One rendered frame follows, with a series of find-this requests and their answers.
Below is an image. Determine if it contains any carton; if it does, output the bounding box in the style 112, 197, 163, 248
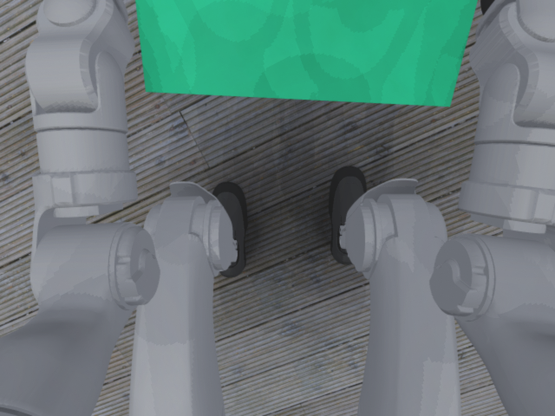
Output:
135, 0, 478, 107

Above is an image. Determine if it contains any left robot forearm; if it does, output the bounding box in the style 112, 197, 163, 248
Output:
24, 0, 138, 298

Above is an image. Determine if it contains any robot left foot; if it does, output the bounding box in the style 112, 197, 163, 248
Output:
212, 182, 248, 277

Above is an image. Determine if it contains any right robot forearm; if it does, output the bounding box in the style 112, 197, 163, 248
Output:
458, 0, 555, 251

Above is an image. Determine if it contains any right robot upper arm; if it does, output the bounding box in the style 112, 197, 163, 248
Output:
429, 233, 555, 416

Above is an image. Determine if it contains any left robot upper arm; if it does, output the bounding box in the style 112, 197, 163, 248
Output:
0, 222, 160, 416

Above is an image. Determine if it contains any robot left thigh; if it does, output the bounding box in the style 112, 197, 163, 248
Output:
129, 196, 230, 416

